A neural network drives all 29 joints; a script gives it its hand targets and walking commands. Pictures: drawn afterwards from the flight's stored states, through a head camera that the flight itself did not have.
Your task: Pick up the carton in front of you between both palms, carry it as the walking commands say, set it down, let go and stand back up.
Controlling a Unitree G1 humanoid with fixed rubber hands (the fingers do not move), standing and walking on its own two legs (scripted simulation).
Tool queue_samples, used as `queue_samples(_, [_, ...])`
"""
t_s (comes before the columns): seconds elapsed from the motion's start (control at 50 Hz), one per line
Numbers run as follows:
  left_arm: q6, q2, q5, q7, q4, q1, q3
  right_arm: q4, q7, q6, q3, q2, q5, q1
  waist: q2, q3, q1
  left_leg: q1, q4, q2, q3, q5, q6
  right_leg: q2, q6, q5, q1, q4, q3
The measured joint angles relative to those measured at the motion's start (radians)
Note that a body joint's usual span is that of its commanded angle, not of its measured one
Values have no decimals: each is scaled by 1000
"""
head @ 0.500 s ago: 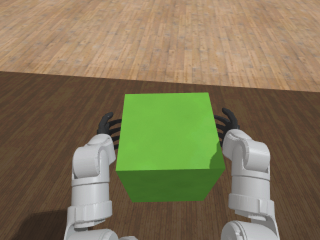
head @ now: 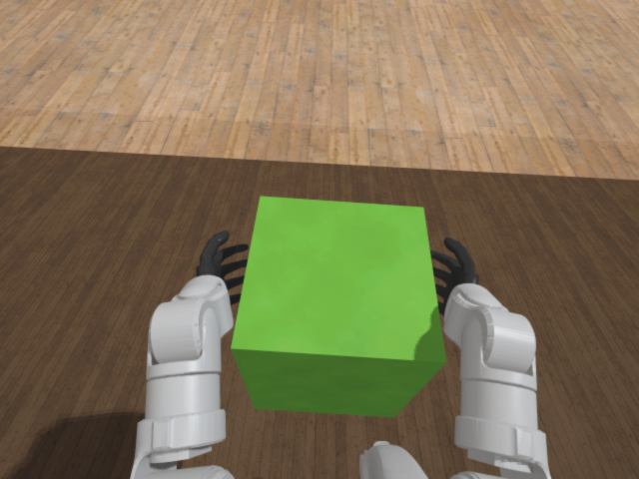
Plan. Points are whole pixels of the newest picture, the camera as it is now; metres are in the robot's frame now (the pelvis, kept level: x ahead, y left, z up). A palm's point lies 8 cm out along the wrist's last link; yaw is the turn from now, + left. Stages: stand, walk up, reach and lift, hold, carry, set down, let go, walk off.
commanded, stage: carry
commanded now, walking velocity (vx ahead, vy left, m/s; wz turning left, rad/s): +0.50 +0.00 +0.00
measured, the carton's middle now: (332, 315) +0.33 -0.02 -0.02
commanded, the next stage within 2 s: none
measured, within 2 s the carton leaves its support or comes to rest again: neither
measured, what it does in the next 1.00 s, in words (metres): goes down: right foot 0.05 m lower, then left foot 0.05 m lower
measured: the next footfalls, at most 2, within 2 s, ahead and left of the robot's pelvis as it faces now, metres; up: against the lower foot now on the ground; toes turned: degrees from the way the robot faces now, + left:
right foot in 0.30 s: +0.35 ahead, -0.08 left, -0.05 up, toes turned -1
left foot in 0.84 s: +0.66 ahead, +0.07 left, -0.10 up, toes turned +3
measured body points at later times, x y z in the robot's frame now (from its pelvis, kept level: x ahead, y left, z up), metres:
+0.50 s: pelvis +0.30 -0.04 -0.05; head +0.31 -0.04 +0.40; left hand +0.62 +0.14 +0.03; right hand +0.65 -0.17 +0.03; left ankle +0.27 +0.09 -0.70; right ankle +0.31 -0.08 -0.77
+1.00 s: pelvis +0.59 +0.03 -0.11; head +0.61 +0.04 +0.34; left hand +0.93 +0.17 -0.04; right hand +0.93 -0.13 -0.04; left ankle +0.62 +0.07 -0.83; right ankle +0.53 -0.10 -0.74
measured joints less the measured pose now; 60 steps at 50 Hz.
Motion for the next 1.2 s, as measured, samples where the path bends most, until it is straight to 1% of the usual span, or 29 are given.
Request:
queue_samples(0.04, [-25,-3,2,-4,-28,16,-4,-6,0,-26,11,-3,12,0,0,11,-12,32,-9,-2,-2,-26,-2,-13,3,78,-46,-69,4])
queue_samples(0.1, [-51,-1,2,-8,-64,41,-9,-14,-1,-51,28,-4,21,-3,0,10,-28,88,-22,-7,-12,-71,-9,-15,-2,201,-71,-187,7])
queue_samples(0.16, [-55,4,2,-6,-101,60,-9,-23,-5,-57,45,-2,25,-9,-3,-7,-44,147,-19,-14,-28,-132,-18,0,-13,340,-42,-347,-7])
queue_samples(0.22, [-42,16,1,1,-135,64,-12,-35,-15,-47,66,-8,32,-22,-13,-38,-58,204,18,-25,-41,-220,-28,27,-31,481,29,-532,-43])
queue_samples(0.26, [-30,24,3,9,-142,53,-18,-41,-23,-32,77,-20,38,-36,-17,-63,-56,240,70,-33,-45,-297,-35,48,-51,550,98,-640,-71])
queue_samples(0.3, [-14,31,9,17,-128,25,-27,-44,-28,-8,77,-38,45,-53,-31,-88,-41,246,208,-44,-40,-367,-45,53,-65,596,188,-707,-98])
queue_samples(0.32, [-16,30,11,21,-110,9,-28,-35,-29,0,76,-54,49,-70,-8,-96,-23,217,316,-23,-38,-380,-58,72,-72,501,187,-653,-104])
queue_samples(0.34, [-17,31,11,25,-85,-11,-32,-21,-29,6,71,-68,55,-83,13,-96,-3,167,446,-10,-61,-405,-79,91,-80,416,163,-574,-112])
queue_samples(0.38, [2,36,-5,29,-42,-32,-37,-5,-29,24,59,-73,56,-78,4,-95,35,55,655,-11,-94,-416,-95,102,-93,322,150,-485,-116])
queue_samples(0.4, [16,38,-18,27,-32,-29,-35,1,-29,35,48,-64,50,-72,-8,-95,51,3,702,-7,-99,-401,-97,101,-91,306,159,-474,-113])
queue_samples(0.42, [29,38,-32,22,-26,-22,-32,8,-28,43,34,-50,39,-67,-16,-93,62,-46,711,4,-101,-383,-98,101,-92,292,172,-472,-111])
queue_samples(0.5, [32,36,-45,24,-9,-4,-21,12,-15,48,-7,-3,-4,-54,-22,-69,86,-193,560,64,-114,-296,-110,96,-94,239,242,-495,-111])
queue_samples(0.56, [12,36,-53,24,-10,-10,-25,-13,-9,30,-8,2,-12,-41,-17,-45,97,-267,434,100,-122,-183,-121,95,-90,205,296,-518,-107])
queue_samples(0.62, [-6,36,-59,24,-22,-21,-35,-50,-9,15,-1,-5,-7,-30,-8,-30,105,-301,309,118,-124,-45,-122,98,-79,170,355,-544,-98])
queue_samples(0.66, [-13,35,-61,24,-35,-27,-42,-77,-10,11,3,-10,-4,-24,-2,-27,110,-298,216,118,-120,42,-117,101,-71,140,396,-555,-89])
queue_samples(0.72, [-16,30,-57,25,-46,-38,-54,-109,-13,15,3,-19,-7,-19,9,-37,118,-253,46,100,-98,170,-106,105,-56,73,456,-545,-77])
queue_samples(0.76, [-11,26,-49,26,-44,-44,-61,-116,-12,21,1,-24,-15,-18,14,-55,127,-199,-73,78,-75,252,-90,109,-46,6,494,-513,-69])
queue_samples(0.8, [1,29,-41,27,-37,-49,-63,-102,-11,27,-1,-24,-27,-25,15,-75,130,-125,-176,55,-46,314,-73,112,-38,-77,526,-441,-60])
queue_samples(0.82, [9,33,-38,27,-32,-52,-60,-87,-11,30,1,-24,-34,-34,21,-86,126,-79,-212,50,-30,344,-68,117,-35,-117,530,-371,-59])
queue_samples(0.84, [16,42,-38,26,-23,-58,-57,-66,-11,29,1,-21,-39,-45,16,-97,118,-54,-194,45,-23,322,-59,112,-29,-147,510,-265,-59])
queue_samples(0.86, [14,58,-43,24,-5,-68,-52,-39,-13,21,3,-15,-47,-57,-12,-96,101,-74,-117,22,-13,239,-44,96,-16,-173,463,-126,-40])
queue_samples(0.88, [14,70,-51,22,11,-69,-46,-11,-15,17,8,-12,-50,-67,-22,-91,84,-92,-48,10,-7,170,-29,96,-9,-193,404,12,-18])
queue_samples(0.9, [16,75,-56,21,25,-62,-40,10,-16,21,12,-10,-46,-69,-19,-87,66,-96,-6,4,-6,121,-17,98,-10,-195,346,120,-7])
queue_samples(0.92, [20,72,-57,19,37,-53,-33,22,-14,28,12,-8,-38,-61,-11,-83,51,-88,11,2,-8,93,-12,96,-11,-183,291,184,-5])
queue_samples(0.94, [22,62,-53,17,46,-44,-24,27,-9,34,9,-6,-28,-49,-4,-77,38,-76,16,1,-10,78,-11,87,-12,-161,240,207,-7])
queue_samples(1.0, [18,26,-28,11,44,-21,-3,25,-10,32,2,-3,-9,-16,1,-52,19,-28,0,-2,-6,37,-3,40,-8,-94,110,120,-6])
queue_samples(1.08, [-16,9,-16,4,-8,2,-1,6,-10,-8,13,-10,17,-12,-2,-14,-1,35,-24,-8,-1,-10,0,-9,6,42,-14,-38,6])
queue_samples(1.14, [-42,11,-19,3,-55,20,-9,-16,-12,-34,28,-11,31,-16,-3,-1,-16,88,-39,-12,-9,-51,-4,-20,4,165,-60,-145,12])
queue_samples(1.2, [-50,15,-22,8,-102,35,-12,-38,-17,-43,43,-10,40,-23,-5,-8,-33,145,-47,-18,-23,-103,-12,-10,-6,296,-54,-288,4])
